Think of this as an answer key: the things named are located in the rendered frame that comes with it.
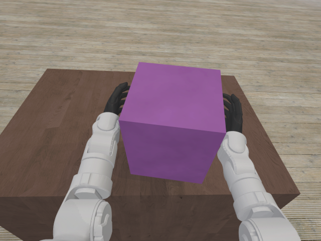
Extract right robot hand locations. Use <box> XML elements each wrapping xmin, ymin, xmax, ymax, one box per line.
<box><xmin>223</xmin><ymin>93</ymin><xmax>243</xmax><ymax>133</ymax></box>

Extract pedestal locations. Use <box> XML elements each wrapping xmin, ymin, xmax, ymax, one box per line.
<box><xmin>0</xmin><ymin>69</ymin><xmax>300</xmax><ymax>241</ymax></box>

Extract robot right forearm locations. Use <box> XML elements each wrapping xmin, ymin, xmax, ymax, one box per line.
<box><xmin>217</xmin><ymin>131</ymin><xmax>301</xmax><ymax>241</ymax></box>

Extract carton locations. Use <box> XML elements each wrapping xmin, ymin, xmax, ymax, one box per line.
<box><xmin>118</xmin><ymin>62</ymin><xmax>226</xmax><ymax>184</ymax></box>

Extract robot left forearm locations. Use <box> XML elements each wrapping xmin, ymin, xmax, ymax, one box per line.
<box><xmin>53</xmin><ymin>112</ymin><xmax>120</xmax><ymax>237</ymax></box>

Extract left robot hand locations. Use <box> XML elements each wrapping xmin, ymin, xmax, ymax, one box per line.
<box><xmin>104</xmin><ymin>82</ymin><xmax>130</xmax><ymax>115</ymax></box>

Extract right robot upper arm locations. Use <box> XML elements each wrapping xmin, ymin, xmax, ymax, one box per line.
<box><xmin>239</xmin><ymin>217</ymin><xmax>300</xmax><ymax>241</ymax></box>

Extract left robot upper arm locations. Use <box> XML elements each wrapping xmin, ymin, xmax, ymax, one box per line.
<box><xmin>40</xmin><ymin>199</ymin><xmax>112</xmax><ymax>241</ymax></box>

